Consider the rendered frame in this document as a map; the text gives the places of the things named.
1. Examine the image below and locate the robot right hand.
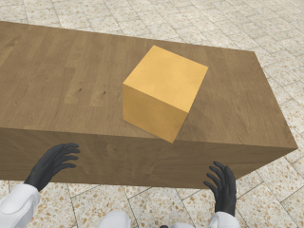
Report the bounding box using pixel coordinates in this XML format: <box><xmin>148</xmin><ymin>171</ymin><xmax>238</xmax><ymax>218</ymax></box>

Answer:
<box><xmin>203</xmin><ymin>161</ymin><xmax>237</xmax><ymax>217</ymax></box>

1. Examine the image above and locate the robot left hand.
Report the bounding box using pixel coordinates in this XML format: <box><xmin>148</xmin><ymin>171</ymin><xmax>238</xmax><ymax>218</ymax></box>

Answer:
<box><xmin>24</xmin><ymin>142</ymin><xmax>81</xmax><ymax>192</ymax></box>

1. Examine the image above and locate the carton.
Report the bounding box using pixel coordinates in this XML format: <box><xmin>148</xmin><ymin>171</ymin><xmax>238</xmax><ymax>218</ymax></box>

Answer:
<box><xmin>123</xmin><ymin>46</ymin><xmax>208</xmax><ymax>143</ymax></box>

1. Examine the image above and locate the robot left thigh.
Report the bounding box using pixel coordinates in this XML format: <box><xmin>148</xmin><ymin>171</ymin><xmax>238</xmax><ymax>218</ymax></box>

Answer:
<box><xmin>97</xmin><ymin>210</ymin><xmax>131</xmax><ymax>228</ymax></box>

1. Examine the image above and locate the robot right forearm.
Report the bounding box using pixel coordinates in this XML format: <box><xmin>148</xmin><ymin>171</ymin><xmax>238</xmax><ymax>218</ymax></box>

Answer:
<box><xmin>208</xmin><ymin>211</ymin><xmax>240</xmax><ymax>228</ymax></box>

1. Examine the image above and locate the robot left forearm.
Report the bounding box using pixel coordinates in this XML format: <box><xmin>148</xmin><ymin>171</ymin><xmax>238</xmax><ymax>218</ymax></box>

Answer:
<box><xmin>0</xmin><ymin>183</ymin><xmax>40</xmax><ymax>228</ymax></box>

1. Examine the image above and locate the pedestal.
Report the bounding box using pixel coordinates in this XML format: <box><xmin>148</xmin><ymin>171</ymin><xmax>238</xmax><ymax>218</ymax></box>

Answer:
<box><xmin>0</xmin><ymin>21</ymin><xmax>298</xmax><ymax>190</ymax></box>

